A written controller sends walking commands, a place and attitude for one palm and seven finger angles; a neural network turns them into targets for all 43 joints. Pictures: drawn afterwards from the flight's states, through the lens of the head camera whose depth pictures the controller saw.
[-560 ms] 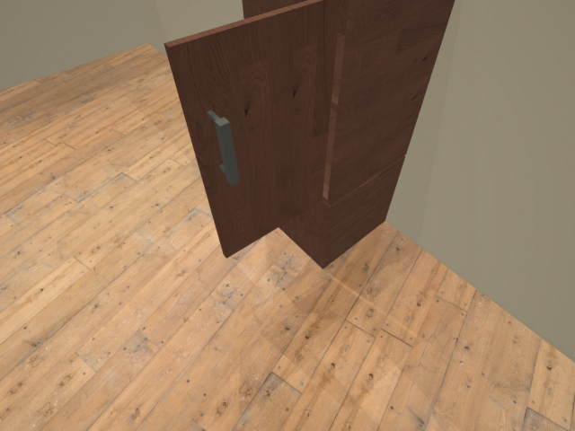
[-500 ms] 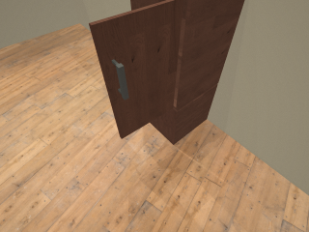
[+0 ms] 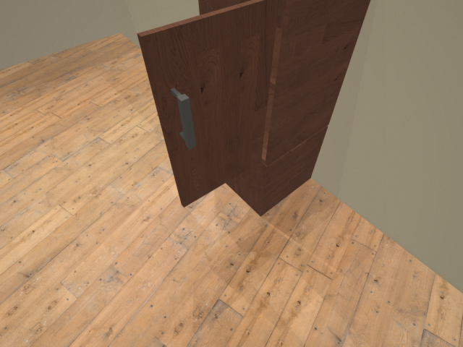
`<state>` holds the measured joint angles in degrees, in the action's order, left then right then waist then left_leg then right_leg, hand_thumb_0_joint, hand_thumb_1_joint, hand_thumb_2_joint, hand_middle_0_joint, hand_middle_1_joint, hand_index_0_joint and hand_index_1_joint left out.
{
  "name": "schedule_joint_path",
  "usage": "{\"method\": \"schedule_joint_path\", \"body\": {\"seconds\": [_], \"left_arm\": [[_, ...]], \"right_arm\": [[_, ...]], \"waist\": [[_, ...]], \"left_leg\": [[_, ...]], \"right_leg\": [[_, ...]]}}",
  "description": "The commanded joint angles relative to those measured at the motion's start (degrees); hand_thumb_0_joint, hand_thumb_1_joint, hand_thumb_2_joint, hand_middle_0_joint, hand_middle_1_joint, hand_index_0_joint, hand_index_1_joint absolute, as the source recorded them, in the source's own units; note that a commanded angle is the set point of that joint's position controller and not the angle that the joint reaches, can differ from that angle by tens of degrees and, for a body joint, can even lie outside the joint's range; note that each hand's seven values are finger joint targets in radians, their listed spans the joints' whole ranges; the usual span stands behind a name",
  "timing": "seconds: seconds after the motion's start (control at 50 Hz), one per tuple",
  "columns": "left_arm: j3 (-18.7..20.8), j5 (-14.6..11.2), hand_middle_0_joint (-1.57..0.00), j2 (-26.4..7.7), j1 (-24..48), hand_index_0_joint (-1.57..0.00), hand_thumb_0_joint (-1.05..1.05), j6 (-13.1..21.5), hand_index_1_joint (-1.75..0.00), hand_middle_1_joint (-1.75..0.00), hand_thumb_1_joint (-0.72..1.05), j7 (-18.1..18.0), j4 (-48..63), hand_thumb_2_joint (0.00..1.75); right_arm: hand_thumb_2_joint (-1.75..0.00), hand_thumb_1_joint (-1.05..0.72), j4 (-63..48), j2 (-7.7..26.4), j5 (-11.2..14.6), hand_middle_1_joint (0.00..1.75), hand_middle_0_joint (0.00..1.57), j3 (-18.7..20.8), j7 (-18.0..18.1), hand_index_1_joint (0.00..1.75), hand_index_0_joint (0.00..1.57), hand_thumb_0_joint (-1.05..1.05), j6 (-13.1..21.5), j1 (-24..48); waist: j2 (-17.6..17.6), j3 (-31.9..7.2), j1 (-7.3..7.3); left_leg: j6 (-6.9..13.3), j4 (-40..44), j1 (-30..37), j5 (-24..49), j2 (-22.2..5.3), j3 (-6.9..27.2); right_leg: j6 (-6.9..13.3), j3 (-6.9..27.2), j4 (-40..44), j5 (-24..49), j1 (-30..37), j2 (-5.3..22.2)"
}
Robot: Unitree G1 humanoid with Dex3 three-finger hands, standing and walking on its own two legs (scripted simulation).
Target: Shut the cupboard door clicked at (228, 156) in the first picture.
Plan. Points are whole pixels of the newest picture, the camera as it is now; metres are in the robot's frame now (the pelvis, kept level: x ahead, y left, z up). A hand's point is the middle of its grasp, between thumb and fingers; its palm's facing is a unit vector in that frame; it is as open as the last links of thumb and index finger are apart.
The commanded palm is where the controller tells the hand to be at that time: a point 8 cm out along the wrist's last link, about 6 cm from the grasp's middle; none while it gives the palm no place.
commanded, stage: look at it before walking up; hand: left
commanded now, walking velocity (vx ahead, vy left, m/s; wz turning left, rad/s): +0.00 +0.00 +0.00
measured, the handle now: (183, 119) +0.60 +0.15 +0.03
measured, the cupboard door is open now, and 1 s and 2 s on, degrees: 87 87 87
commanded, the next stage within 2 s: walk to a spot facing it in 0.28 s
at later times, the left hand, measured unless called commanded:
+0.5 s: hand out of the picture +0.08 +0.24 -0.16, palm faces -0.03 -0.94 -0.33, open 7.4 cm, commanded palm none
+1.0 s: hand out of the picture +0.05 +0.16 -0.17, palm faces -0.22 -0.93 -0.29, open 7.4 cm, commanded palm none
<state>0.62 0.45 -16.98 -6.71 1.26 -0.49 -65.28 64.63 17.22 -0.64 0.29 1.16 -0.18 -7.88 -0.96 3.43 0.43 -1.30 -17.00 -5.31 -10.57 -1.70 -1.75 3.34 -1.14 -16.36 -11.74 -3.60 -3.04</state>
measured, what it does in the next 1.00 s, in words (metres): lifts its left foot, turning right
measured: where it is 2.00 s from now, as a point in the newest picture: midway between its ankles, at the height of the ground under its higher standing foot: outside the picture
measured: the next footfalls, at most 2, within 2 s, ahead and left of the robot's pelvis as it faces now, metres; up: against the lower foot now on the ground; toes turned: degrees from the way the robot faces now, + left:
left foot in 1.30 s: +0.06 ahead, +0.12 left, +0.00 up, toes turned -30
right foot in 1.56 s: -0.04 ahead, -0.17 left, +0.00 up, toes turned -36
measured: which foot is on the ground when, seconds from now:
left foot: down 0.00-0.80, up 0.82-1.00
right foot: down 0.00-1.00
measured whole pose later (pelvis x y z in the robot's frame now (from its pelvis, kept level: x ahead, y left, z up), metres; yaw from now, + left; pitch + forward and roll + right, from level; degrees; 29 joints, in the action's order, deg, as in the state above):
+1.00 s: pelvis -0.03 -0.03 -0.01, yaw -17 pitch +1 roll +3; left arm 3.7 1.3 -10.5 -13.5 -2.0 -1.0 -55.3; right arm 54.8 12.8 -0.2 3.4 2.1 -4.0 -5.8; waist -0.1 8.0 -1.6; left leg -3.7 -60.1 -25.5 -25.3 -1.5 0.0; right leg 5.6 6.2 -28.5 -13.3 -15.7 -5.1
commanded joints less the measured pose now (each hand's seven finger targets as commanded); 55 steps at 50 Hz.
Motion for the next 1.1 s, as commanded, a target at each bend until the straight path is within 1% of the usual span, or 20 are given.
{"method": "schedule_joint_path", "body": {"seconds": [0.0,0.38,0.44,0.56,0.62,0.64,0.66,0.68,0.7,0.72,0.74,0.76,0.78,0.8,0.82,0.84,0.88,0.94,0.98,1.08], "left_arm": [[2.18,-0.18,-0.2,-11.79,1.58,-0.2,0.0,1.18,-0.3,-0.3,0.9,-0.91,3.1,0.9],[2.25,-0.16,-0.2,-12.54,2.42,-0.2,0.0,1.07,-0.3,-0.3,0.9,-0.8,3.5,0.9],[1.57,-0.17,-0.2,-6.81,-0.23,-0.2,0.0,-0.7,-0.3,-0.3,0.9,-1.16,3.43,0.9],[3.24,0.34,-0.2,-7.21,-1.74,-0.2,0.0,-2.74,-0.3,-0.3,0.9,-0.63,7.85,0.9],[3.68,0.53,-0.2,-5.66,-1.91,-0.2,0.0,-3.33,-0.3,-0.3,0.9,-0.05,10.28,0.9],[3.76,0.52,-0.2,-5.0,-2.07,-0.2,0.0,-3.69,-0.3,-0.3,0.9,0.25,11.03,0.9],[3.94,0.55,-0.2,-3.95,-1.96,-0.2,0.0,-4.07,-0.3,-0.3,0.9,0.5,11.77,0.9],[4.22,0.56,-0.2,-3.42,-1.4,-0.2,0.0,-4.37,-0.3,-0.3,0.9,0.72,12.64,0.9],[4.46,0.57,-0.2,-2.95,-1.99,-0.2,0.0,-4.4,-0.3,-0.3,0.9,0.9,13.11,0.9],[4.57,0.68,-0.2,-2.42,-4.51,-0.2,0.0,-4.12,-0.3,-0.3,0.9,1.09,12.82,0.9],[5.06,0.77,-0.2,-2.61,-8.37,-0.2,0.0,-3.88,-0.3,-0.3,0.9,1.26,12.06,0.9],[5.91,1.31,-0.2,-5.95,-11.64,-0.2,0.0,-3.23,-0.3,-0.3,0.9,0.94,11.3,0.9],[7.04,1.69,-0.2,-11.77,-12.79,-0.2,0.0,-2.66,-0.3,-0.3,0.9,-0.02,11.32,0.9],[6.8,0.72,-0.2,-11.33,-12.68,-0.2,0.0,-2.74,-0.3,-0.3,0.9,-0.53,11.83,0.9],[6.88,0.86,-0.2,-9.04,-8.89,-0.2,0.0,-2.92,-0.3,-0.3,0.9,-1.13,12.87,0.9],[6.35,0.79,-0.2,-7.19,-6.71,-0.2,0.0,-2.64,-0.3,-0.3,0.9,-1.43,13.73,0.9],[5.97,0.67,-0.2,-5.29,-7.26,-0.2,0.0,-2.0,-0.3,-0.3,0.9,-1.71,13.92,0.9],[6.3,0.75,-0.2,-5.68,-9.62,-0.2,0.0,-1.97,-0.3,-0.3,0.9,-1.72,13.29,0.9],[6.44,0.76,-0.2,-5.78,-10.36,-0.2,0.0,-2.23,-0.3,-0.3,0.9,-1.51,13.17,0.9],[6.76,1.1,-0.2,-6.38,-10.29,-0.2,0.0,-2.61,-0.3,-0.3,0.9,-1.08,14.05,0.9]], "right_arm": [[-0.9,-0.9,-2.78,10.4,-0.19,0.3,0.2,1.97,0.44,0.3,0.2,0.0,0.98,0.54],[-0.9,-0.9,-2.98,11.44,-0.29,0.3,0.2,2.0,0.51,0.3,0.2,0.0,1.11,0.92],[-0.9,-0.9,-2.59,4.95,-0.39,0.3,0.2,1.12,0.87,0.3,0.2,0.0,-0.13,-2.84],[-0.9,-0.9,-6.78,6.58,-0.5,0.3,0.2,3.26,1.64,0.3,0.2,0.0,-1.52,-4.12],[-0.9,-0.9,-8.87,7.59,-0.66,0.3,0.2,4.27,1.8,0.3,0.2,0.0,-1.62,-3.99],[-0.9,-0.9,-9.39,7.97,-0.88,0.3,0.2,4.55,1.79,0.3,0.2,0.0,-1.5,-3.77],[-0.9,-0.9,-9.89,8.07,-1.08,0.3,0.2,4.75,1.69,0.3,0.2,0.0,-1.2,-3.43],[-0.9,-0.9,-10.4,7.98,-1.31,0.3,0.2,4.72,1.63,0.3,0.2,0.0,-0.96,-3.15],[-0.9,-0.9,-11.19,7.64,-1.46,0.3,0.2,4.69,1.65,0.3,0.2,0.0,-0.79,-2.27],[-0.9,-0.9,-11.84,7.68,-1.41,0.3,0.2,4.8,1.64,0.3,0.2,0.0,-0.72,-0.56],[-0.9,-0.9,-12.57,7.72,-1.23,0.3,0.2,4.97,1.67,0.3,0.2,0.0,-0.95,1.09],[-0.9,-0.9,-13.69,5.83,-0.57,0.3,0.2,4.98,1.55,0.3,0.2,0.0,-1.57,2.31],[-0.9,-0.9,-15.65,1.54,0.24,0.3,0.2,4.58,1.05,0.3,0.2,0.0,-1.84,2.62],[-0.9,-0.9,-14.86,3.39,0.17,0.3,0.2,4.81,0.97,0.3,0.2,0.0,-2.78,1.87],[-0.9,-0.9,-14.62,2.62,0.14,0.3,0.2,5.08,0.97,0.3,0.2,0.0,-2.82,2.69],[-0.9,-0.9,-14.41,2.37,-0.01,0.3,0.2,4.77,0.94,0.3,0.2,0.0,-2.63,2.38],[-0.9,-0.9,-14.1,0.73,-0.03,0.3,0.2,4.33,0.96,0.3,0.2,0.0,-2.39,1.96],[-0.9,-0.9,-14.29,-0.83,0.25,0.3,0.2,4.02,1.06,0.3,0.2,0.0,-2.39,2.73],[-0.9,-0.9,-14.76,-0.66,0.35,0.3,0.2,4.15,1.14,0.3,0.2,0.0,-2.52,3.28],[-0.9,-0.9,-16.57,-0.17,0.55,0.3,0.2,4.38,1.16,0.3,0.2,0.0,-2.16,5.81]], "waist": [[0.41,-4.52,0.35],[0.72,-5.41,0.41],[0.62,-4.53,0.83],[0.19,-3.61,0.93],[-4.41,-2.57,0.51],[-6.99,-1.86,0.33],[-10.16,-1.3,-0.11],[-11.75,-0.7,-0.16],[-10.07,-0.76,-0.86],[-7.55,-2.25,-2.6],[-4.93,-3.22,-4.45],[6.5,-2.51,-5.85],[21.26,-2.16,-5.65],[13.53,-2.23,-5.29],[9.9,-1.25,-3.19],[9.28,-1.69,-2.05],[5.63,-5.6,-1.49],[5.84,-7.99,-2.39],[7.61,-7.16,-2.59],[7.59,-5.87,-3.16]], "left_leg": [[2.19,0.99,2.78,11.76,-5.89,4.85],[2.11,0.94,3.95,13.69,-6.36,4.66],[1.05,-2.36,3.52,12.92,-6.75,1.73],[2.07,-6.78,1.73,8.24,-9.06,-0.19],[4.91,-4.79,0.49,6.01,-13.65,2.98],[6.93,-2.5,-1.05,5.71,-16.72,5.35],[9.53,-0.31,-2.29,8.43,-20.19,7.28],[11.11,0.22,-3.85,11.23,-22.07,7.44],[11.06,-1.59,-5.46,14.41,-22.21,6.01],[9.46,-5.5,-5.96,15.95,-20.78,3.0],[6.64,-11.59,-8.87,12.77,-17.6,-0.54],[1.98,-24.11,-14.67,0.12,-9.41,-5.27],[-1.64,-40.16,-24.92,-25.62,0.67,-6.25],[-0.96,-48.39,-23.96,-25.31,-0.64,2.68],[-0.88,-51.59,-26.3,-21.17,-1.1,4.44],[-1.23,-52.12,-27.23,-17.73,-2.07,5.38],[-2.1,-49.03,-25.88,-14.74,-1.77,4.58],[-2.62,-41.73,-24.13,-14.36,-0.53,3.09],[-2.53,-40.3,-23.98,-13.33,0.03,3.43],[-1.9,-34.19,-21.83,-14.26,1.16,4.1]], "right_leg": [[-0.23,6.88,1.82,17.09,-1.1,10.03],[-0.05,7.22,1.26,18.69,-0.95,9.9],[-0.73,8.14,-1.62,21.32,-3.67,9.68],[-0.15,10.47,-9.61,20.06,-10.15,7.28],[-0.99,8.5,-17.84,10.96,-15.26,3.95],[-1.4,6.7,-23.57,2.03,-16.69,2.64],[-2.1,3.78,-30.3,-11.85,-18.1,1.85],[-2.3,2.86,-34.27,-18.39,-18.32,2.76],[-2.01,3.3,-33.62,-18.96,-16.47,4.1],[-1.95,2.59,-28.83,-15.76,-13.04,4.64],[-1.99,1.92,-21.05,-8.4,-7.74,4.56],[-0.15,11.3,-8.15,6.6,-4.47,8.97],[5.96,33.38,1.1,19.32,-3.45,23.11],[9.5,34.1,2.0,10.15,-7.38,22.95],[9.17,33.14,0.18,10.51,-7.66,20.11],[9.46,29.91,-1.79,13.79,-6.56,18.19],[8.74,25.63,-4.49,24.05,-2.63,15.71],[7.83,24.09,-5.75,30.39,1.58,13.66],[7.27,25.31,-4.57,26.9,1.08,13.03],[7.53,29.4,-3.41,21.29,-0.96,12.17]]}}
